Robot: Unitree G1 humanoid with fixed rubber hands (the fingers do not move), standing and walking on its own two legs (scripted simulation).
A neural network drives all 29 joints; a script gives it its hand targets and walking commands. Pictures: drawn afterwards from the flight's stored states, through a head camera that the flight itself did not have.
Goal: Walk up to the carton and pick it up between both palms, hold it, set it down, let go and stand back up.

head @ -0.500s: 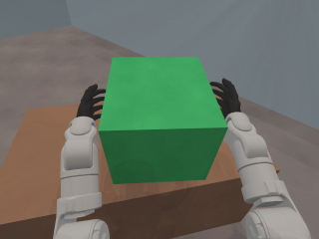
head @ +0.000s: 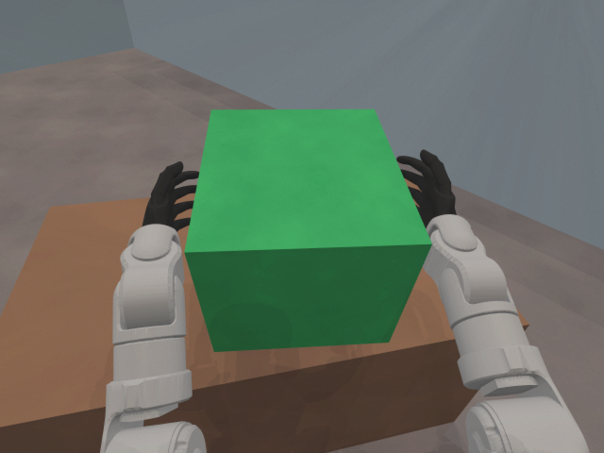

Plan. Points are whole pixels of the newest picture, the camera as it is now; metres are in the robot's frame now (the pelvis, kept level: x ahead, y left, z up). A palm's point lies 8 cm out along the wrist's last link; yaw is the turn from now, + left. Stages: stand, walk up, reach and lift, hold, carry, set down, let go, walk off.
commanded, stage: hold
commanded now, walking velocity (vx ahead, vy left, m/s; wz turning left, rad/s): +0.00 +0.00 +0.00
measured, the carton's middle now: (298, 224) +0.41 +0.02 +0.13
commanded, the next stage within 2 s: none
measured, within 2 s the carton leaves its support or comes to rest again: neither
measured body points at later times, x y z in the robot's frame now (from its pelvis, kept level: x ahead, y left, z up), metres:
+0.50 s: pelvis +0.00 +0.00 +0.00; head -0.05 +0.02 +0.45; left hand +0.35 +0.18 +0.18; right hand +0.37 -0.16 +0.19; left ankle +0.04 +0.12 -0.75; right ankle -0.02 -0.11 -0.75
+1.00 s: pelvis +0.00 +0.00 +0.00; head -0.05 +0.03 +0.45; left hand +0.36 +0.19 +0.18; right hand +0.37 -0.16 +0.19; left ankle +0.04 +0.12 -0.75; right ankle -0.02 -0.11 -0.75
